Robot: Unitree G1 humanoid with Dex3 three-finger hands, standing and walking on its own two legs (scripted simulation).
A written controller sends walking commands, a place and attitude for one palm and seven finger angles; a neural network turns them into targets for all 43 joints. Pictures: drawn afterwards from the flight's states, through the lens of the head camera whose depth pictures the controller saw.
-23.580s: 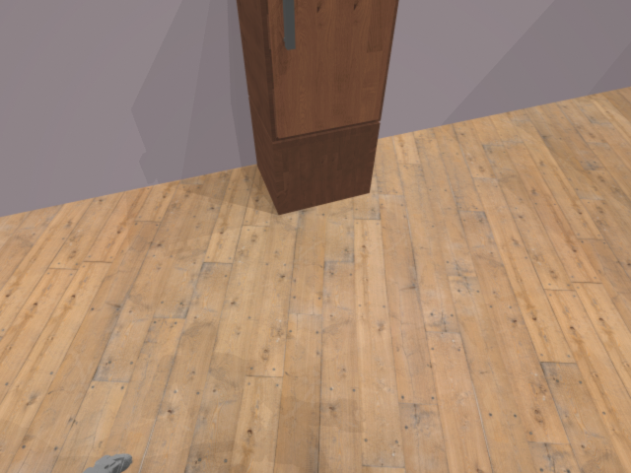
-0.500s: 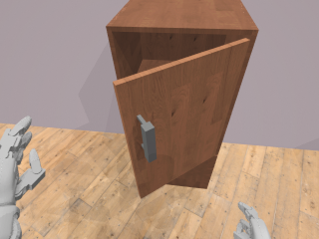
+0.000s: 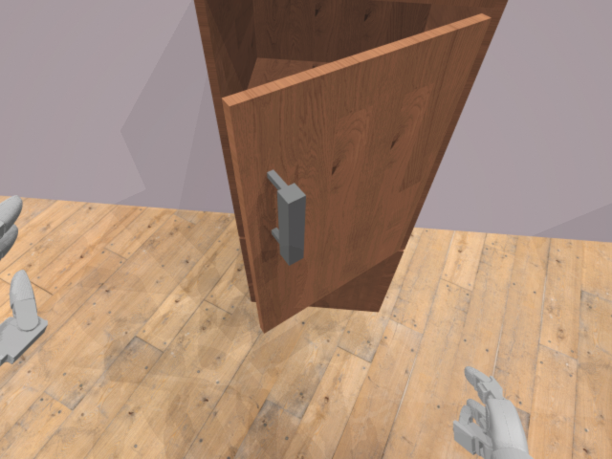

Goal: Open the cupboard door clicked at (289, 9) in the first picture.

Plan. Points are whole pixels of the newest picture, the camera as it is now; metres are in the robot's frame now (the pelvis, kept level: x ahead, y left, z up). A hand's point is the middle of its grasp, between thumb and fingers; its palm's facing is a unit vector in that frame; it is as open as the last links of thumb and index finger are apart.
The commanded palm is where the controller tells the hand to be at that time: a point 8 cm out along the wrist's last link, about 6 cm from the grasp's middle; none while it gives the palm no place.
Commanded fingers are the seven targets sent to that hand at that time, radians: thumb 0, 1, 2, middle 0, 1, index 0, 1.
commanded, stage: step back with the hand held close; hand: left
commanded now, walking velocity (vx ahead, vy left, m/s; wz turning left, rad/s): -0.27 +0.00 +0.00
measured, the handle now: (283, 217) +0.41 +0.07 +0.07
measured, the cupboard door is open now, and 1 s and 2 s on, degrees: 39 39 39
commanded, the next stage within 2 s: stop stepping back and stand still in 0.78 s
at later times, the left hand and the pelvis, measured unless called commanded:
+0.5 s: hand out of the picture +0.14 +0.27 +0.16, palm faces +0.43 -0.77 -0.48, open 7.4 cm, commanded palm +0.06 +0.32 +0.18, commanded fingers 0.00 0.90 0.90 -0.20 -0.30 -0.20 -0.30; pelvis -0.06 +0.01 -0.02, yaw +2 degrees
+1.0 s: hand out of the picture +0.03 +0.21 +0.18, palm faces +0.31 -0.77 -0.56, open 7.4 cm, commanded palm +0.00 +0.25 +0.18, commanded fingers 0.00 0.90 0.90 -0.20 -0.30 -0.20 -0.30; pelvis -0.16 -0.04 +0.00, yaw -3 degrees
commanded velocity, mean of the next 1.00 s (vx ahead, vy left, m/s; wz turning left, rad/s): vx -0.26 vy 0.02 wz -0.02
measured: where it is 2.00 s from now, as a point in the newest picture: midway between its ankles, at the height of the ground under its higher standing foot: outside the picture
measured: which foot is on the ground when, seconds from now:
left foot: down 0.00-0.86, up 0.88-0.98, down 1.00-1.00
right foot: down 0.00-0.46, up 0.48-0.80, down 0.82-1.00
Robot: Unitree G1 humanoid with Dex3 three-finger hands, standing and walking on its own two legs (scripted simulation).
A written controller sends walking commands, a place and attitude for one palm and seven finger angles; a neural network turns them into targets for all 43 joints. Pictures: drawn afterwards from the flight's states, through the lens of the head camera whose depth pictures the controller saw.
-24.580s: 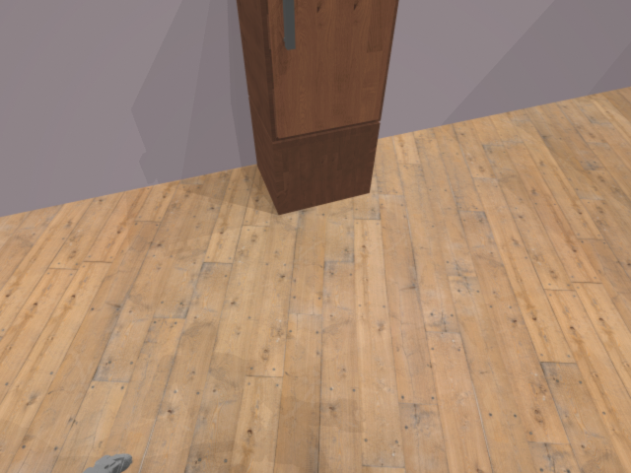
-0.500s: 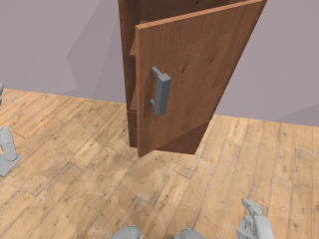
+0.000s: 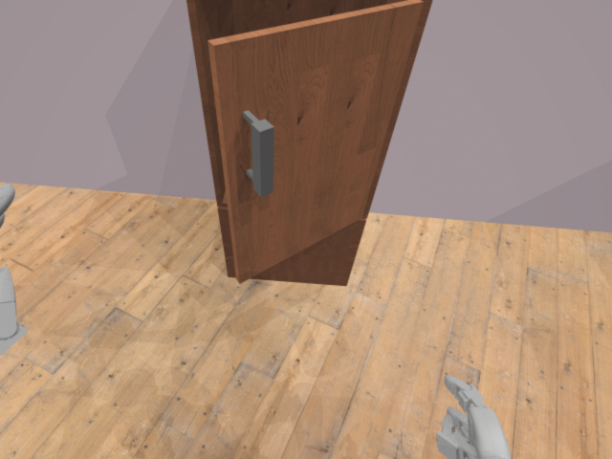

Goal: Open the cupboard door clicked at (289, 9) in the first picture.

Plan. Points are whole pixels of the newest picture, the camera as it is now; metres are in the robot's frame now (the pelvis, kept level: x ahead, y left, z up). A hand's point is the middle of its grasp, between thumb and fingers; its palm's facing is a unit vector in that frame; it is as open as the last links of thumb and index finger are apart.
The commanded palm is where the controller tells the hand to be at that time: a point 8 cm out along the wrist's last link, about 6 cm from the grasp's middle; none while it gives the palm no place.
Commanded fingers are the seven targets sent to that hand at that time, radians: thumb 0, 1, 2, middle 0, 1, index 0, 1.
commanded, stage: stop stepping back and stand still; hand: left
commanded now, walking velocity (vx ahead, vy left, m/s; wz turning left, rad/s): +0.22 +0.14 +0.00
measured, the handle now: (256, 153) +0.57 +0.14 +0.07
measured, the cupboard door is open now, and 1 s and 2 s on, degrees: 39 39 39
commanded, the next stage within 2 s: let the arm hang, fingers relaxed in 1.06 s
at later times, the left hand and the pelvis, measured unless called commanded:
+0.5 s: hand out of the picture +0.12 +0.29 +0.18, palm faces +0.50 -0.72 -0.49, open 7.4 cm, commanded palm +0.05 +0.32 +0.18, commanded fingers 0.00 0.90 0.90 -0.20 -0.30 -0.20 -0.30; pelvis -0.06 +0.01 +0.00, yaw +4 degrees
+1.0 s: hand out of the picture +0.07 +0.32 +0.16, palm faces +0.50 -0.75 -0.42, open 7.4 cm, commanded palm +0.01 +0.35 +0.18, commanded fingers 0.00 0.90 0.90 -0.20 -0.30 -0.20 -0.30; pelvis -0.11 +0.04 +0.01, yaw +4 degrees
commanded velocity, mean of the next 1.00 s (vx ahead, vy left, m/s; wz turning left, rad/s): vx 0.06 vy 0.02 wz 0.00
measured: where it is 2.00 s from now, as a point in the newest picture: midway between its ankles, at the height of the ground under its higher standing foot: outside the picture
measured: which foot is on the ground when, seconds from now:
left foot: down 0.00-0.18, up 0.20-0.40, down 0.42-1.00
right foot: down 0.00-1.00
